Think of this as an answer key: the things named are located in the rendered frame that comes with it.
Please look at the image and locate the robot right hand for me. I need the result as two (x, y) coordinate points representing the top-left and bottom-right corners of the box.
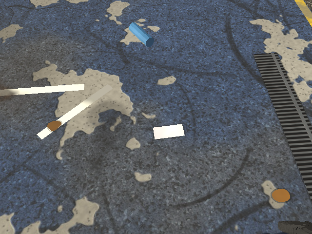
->
(278, 220), (312, 234)

